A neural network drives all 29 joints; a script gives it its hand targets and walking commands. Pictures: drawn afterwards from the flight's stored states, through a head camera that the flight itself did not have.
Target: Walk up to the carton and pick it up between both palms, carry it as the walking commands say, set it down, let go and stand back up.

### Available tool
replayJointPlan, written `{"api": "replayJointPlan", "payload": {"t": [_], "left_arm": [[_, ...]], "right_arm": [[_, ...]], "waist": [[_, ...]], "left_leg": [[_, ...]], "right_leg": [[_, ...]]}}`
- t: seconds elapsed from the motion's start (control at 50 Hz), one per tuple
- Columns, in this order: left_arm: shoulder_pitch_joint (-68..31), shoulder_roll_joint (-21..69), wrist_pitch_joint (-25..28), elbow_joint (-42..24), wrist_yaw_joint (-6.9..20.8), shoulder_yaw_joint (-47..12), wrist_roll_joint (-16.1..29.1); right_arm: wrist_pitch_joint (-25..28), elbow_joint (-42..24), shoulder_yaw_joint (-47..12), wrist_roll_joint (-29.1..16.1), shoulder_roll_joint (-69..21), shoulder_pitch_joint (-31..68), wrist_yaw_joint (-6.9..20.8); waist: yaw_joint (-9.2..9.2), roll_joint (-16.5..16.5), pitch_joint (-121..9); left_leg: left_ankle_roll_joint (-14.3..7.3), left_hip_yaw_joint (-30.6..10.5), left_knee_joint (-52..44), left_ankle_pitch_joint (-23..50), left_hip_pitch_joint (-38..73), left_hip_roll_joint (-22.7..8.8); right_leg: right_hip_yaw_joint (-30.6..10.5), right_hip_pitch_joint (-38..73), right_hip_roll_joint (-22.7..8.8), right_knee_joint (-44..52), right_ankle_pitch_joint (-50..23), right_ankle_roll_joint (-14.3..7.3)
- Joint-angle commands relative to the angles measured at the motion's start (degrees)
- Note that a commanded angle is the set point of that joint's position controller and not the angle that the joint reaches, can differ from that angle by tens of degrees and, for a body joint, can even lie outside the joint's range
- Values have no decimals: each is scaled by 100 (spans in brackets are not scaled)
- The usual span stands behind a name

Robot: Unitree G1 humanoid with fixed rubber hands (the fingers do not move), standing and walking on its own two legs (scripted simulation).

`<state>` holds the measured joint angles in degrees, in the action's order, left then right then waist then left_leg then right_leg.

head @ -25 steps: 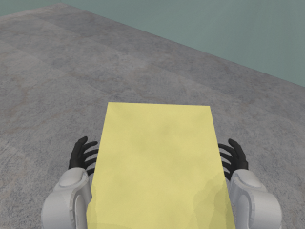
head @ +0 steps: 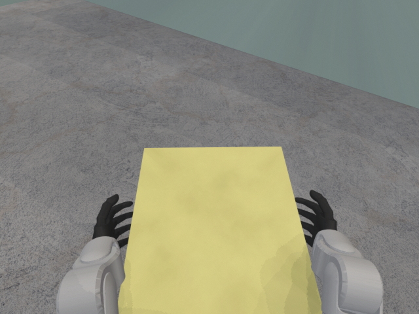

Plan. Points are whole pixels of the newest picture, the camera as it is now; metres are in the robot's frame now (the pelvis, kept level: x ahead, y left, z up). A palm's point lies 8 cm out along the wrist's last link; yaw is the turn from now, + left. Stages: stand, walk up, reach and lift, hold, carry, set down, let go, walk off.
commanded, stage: carry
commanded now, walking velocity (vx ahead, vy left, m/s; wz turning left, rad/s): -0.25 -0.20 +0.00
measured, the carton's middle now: (214, 235) +0.28 +0.00 +0.01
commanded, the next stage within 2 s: none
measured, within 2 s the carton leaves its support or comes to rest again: neither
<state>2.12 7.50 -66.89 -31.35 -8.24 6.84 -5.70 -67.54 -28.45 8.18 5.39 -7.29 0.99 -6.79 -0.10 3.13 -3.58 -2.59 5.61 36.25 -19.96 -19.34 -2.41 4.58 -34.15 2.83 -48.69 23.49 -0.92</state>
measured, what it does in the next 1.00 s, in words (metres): walks backwards: right foot, then left foot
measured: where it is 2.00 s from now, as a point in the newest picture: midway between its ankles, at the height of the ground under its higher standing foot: outside the picture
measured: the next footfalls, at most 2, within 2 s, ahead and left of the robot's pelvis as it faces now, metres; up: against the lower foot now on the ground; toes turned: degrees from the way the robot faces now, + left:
right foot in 0.32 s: -0.11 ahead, -0.25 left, +0.00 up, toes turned -6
left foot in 0.68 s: -0.27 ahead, -0.12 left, +0.00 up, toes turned -6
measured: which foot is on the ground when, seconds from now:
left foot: down 0.00-0.34, up 0.36-0.66, down 0.68-1.00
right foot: up 0.00-0.30, down 0.32-1.00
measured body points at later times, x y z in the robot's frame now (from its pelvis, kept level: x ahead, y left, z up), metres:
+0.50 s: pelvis -0.17 -0.15 +0.00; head -0.16 -0.17 +0.45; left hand +0.08 +0.00 +0.08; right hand +0.05 -0.36 +0.06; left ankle -0.18 -0.01 -0.63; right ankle -0.15 -0.24 -0.73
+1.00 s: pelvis -0.29 -0.21 +0.01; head -0.33 -0.20 +0.46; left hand -0.07 -0.03 +0.10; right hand -0.05 -0.39 +0.11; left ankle -0.31 -0.11 -0.72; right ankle -0.15 -0.25 -0.72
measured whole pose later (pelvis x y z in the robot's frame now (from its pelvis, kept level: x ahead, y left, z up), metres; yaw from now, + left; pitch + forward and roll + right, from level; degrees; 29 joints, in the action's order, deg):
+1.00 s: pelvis -0.29 -0.21 +0.01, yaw +0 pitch +1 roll +2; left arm 1.0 7.4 -71.8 -31.3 -7.4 7.2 -6.3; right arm -71.0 -30.1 7.3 6.4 -7.4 -0.9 -7.5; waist 1.7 3.3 -7.2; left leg -2.9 5.8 33.9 -26.7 -15.9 0.7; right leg 9.0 -22.9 2.8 -18.5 3.4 -4.0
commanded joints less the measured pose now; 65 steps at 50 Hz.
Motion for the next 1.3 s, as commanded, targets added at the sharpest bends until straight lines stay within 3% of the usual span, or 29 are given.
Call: {"api": "replayJointPlan", "payload": {"t": [0.0, 0.06, 0.12, 0.24, 0.28, 0.32, 0.34, 0.36, 0.4, 0.44, 0.46, 0.58, 0.62, 0.68, 0.7, 0.8, 0.88, 0.94, 0.98, 1.0, 1.02, 1.04, 1.08, 1.16, 1.18, 1.2, 1.22, 1.24, 1.28], "left_arm": [[-3312, 5237, -49, -768, 1375, -4705, 2444], [-3033, 5159, -105, -680, 1327, -4725, 2473], [-3108, 4893, -167, -656, 1256, -4561, 2421], [-2669, 4712, -317, -379, 1193, -4450, 2330], [-2772, 4849, -325, -403, 1275, -4311, 2303], [-2282, 4592, -267, -27, 1310, -3975, 2170], [-2302, 4711, -201, 105, 1360, -3840, 2146], [-2227, 4921, -167, -3, 1346, -3978, 2144], [-2973, 5086, 66, -657, 1400, -4060, 2217], [-2465, 5235, 100, -390, 1434, -3909, 2118], [-2388, 5032, 80, -270, 1431, -3855, 2102], [-2467, 4741, -12, -534, 1341, -4243, 2166], [-2490, 4446, -135, -529, 1333, -4244, 2184], [-2342, 4455, -281, -338, 1323, -4244, 2148], [-2703, 4618, -285, -744, 1349, -4561, 2311], [-2812, 4573, -349, -791, 1373, -4518, 2326], [-2407, 4337, -520, -147, 1367, -4128, 2129], [-2817, 4435, -488, -500, 1400, -4202, 2265], [-2888, 4610, -498, -575, 1398, -4319, 2277], [-2924, 4575, -487, -528, 1352, -4270, 2180], [-2864, 4645, -509, -565, 1341, -4460, 2222], [-2970, 4586, -482, -542, 1388, -4360, 2219], [-2828, 4597, -379, -625, 1290, -4206, 2006], [-2465, 4248, -259, 443, 1284, -3430, 1670], [-2542, 3387, 42, 1894, 1280, -2626, 1159], [-2693, 4676, -80, -116, 1307, -4138, 2183], [-2942, 4693, -85, -576, 1380, -4187, 2320], [-2989, 4138, 108, 938, 1438, -3402, 1835], [-2849, 4673, 108, 868, 1451, -3647, 1969]], "right_arm": [[20, -395, -4051, -2183, -4990, 2354, 1455], [62, -545, -3870, -2015, -4640, 2029, 1374], [15, -519, -3755, -1972, -4402, 2094, 1299], [-146, -566, -3877, -1930, -4255, 1990, 1176], [-184, -749, -4181, -2043, -4554, 2307, 1148], [-167, -863, -4277, -2074, -4288, 2307, 1125], [-191, -879, -4525, -2262, -4489, 2781, 1171], [-173, -898, -4531, -2418, -4679, 2797, 1263], [-28, -930, -4853, -2630, -5284, 3188, 1313], [58, -1378, -5052, -2731, -5203, 3385, 1300], [22, -1341, -5043, -2606, -4976, 3304, 1233], [-108, -700, -4605, -2340, -4642, 2327, 1214], [-234, -497, -4421, -2132, -4399, 2062, 1167], [-281, -439, -4213, -2064, -4404, 2201, 1156], [-209, -399, -4153, -1985, -4617, 2071, 1146], [-184, -572, -4099, -1996, -4543, 2224, 1174], [-406, -670, -4131, -1858, -4222, 2191, 1023], [-405, -717, -4198, -1954, -4482, 2332, 1057], [-362, -996, -4343, -2003, -4613, 2506, 1072], [-375, -846, -4300, -2067, -4737, 2352, 1074], [-310, -823, -4151, -2010, -4697, 2290, 1061], [-318, -317, -3906, -1864, -4703, 2134, 1056], [-353, -1000, -4402, -2214, -4592, 2865, 1237], [-223, -622, -4402, -2239, -4276, 3224, 1133], [45, 1092, -3349, -1588, -3419, 2914, 1172], [-59, -918, -4594, -2247, -4579, 2637, 1107], [-55, -1076, -4614, -2253, -4688, 2802, 1111], [74, 382, -3814, -1726, -4122, 2737, 1157], [124, 74, -3963, -1820, -4317, 3058, 1189]], "waist": [[25, -668, -586], [-2, -1387, -915], [-47, -1427, -973], [-3, -2191, -1270], [21, -930, -1315], [-25, 1853, -1040], [115, 1739, -915], [102, 884, -837], [52, 607, -923], [52, 832, -1158], [41, 1169, -1095], [86, 676, -1627], [109, 619, -1648], [126, -186, -1934], [86, -1313, -1549], [91, -787, -861], [35, 912, -544], [-80, 802, -855], [-48, 866, -1086], [-213, 190, -1121], [-266, -2661, -1065], [-63, -2657, -418], [245, -1208, -398], [131, -318, -1367], [90, -304, -1414], [-47, 262, -1294], [-96, 907, -875], [-59, 822, -860], [-57, 62, -932]], "left_leg": [[-473, -1177, -1812, 2159, 108, -1673], [-318, -872, -1421, 3197, 886, -1423], [-238, -1132, -1838, 1529, 815, -1619], [-37, -978, -1378, 2459, 739, -1767], [270, -596, -623, 1550, 29, -1394], [602, 318, 1542, -1794, -2109, -464], [512, -287, 3190, -2288, -1521, 36], [444, -517, 3955, -1788, -1083, -53], [485, -643, 4057, -790, -1190, -53], [418, -554, 3887, -516, -1245, 59], [492, -479, 3474, -558, -1466, 1], [343, -369, 379, -1205, -475, 82], [247, -36, -879, -940, 153, 402], [138, -546, -1777, 96, 1459, -299], [-152, -1140, -1723, -343, 1006, -718], [55, -718, -1454, -588, -105, -409], [31, 96, -112, -1025, 602, 525], [-83, 167, 38, -779, 1138, 531], [-203, 800, -1034, -1221, 1398, 630], [-572, 472, -2081, -1098, 1436, 300], [-967, -1681, -3233, -1971, -86, -1177], [-1081, -2541, -3409, -1932, -2112, -1938], [-321, -865, -2713, -1200, -1936, -1292], [-236, -763, -1281, 1756, 888, -724], [-191, -802, -1278, 1134, 993, -652], [56, -901, -1208, 628, 576, -628], [149, -824, -987, 130, -172, -439], [190, -634, -1209, 528, -8, -428], [273, -415, -885, 929, 605, -266]], "right_leg": [[-731, -227, -355, -2654, -280, 307], [-456, -300, -282, -1900, -229, 485], [-283, 217, -306, -1125, 29, 586], [-142, 1394, -440, 1941, 82, 395], [-214, 2383, -618, 3137, -302, 201], [-1638, 3033, -2438, 2731, -4406, -507], [-1721, 1909, -2573, 2733, -5045, -1093], [-1216, 1136, -2306, 2815, -4280, -1118], [-402, 1473, -1566, 2613, -3134, -681], [-802, 1824, -1603, 2871, -1330, -473], [-883, 2240, -1578, 2827, -1488, -523], [-1881, 2751, -2021, 2942, -2597, -1055], [-2090, 2633, -2057, 3085, -2316, -824], [-1501, 2045, -1601, 3007, -1769, -75], [-932, 1636, -1124, 2991, -1154, 283], [-925, 1884, -1103, 3040, -554, -36], [-1535, 623, -1434, 4799, 2112, 194], [-1028, 790, -1432, 4860, 1406, 329], [-311, 1366, -863, 4512, 269, 1178], [256, 1368, -289, 3075, -45, 1739], [694, 1963, 364, -519, -93, 1365], [-683, 2554, -465, -1804, -436, 615], [-626, 1940, -200, -1886, -280, 177], [145, 2273, -60, 2877, -492, 90], [-72, 2589, -235, 3149, -453, 147], [-690, 2893, -877, 2989, -1489, 171], [-1146, 2840, -1418, 2752, -2404, 129], [-1072, 2232, -1448, 2664, -2175, -62], [-1212, 1492, -1354, 2835, -2274, -127]]}}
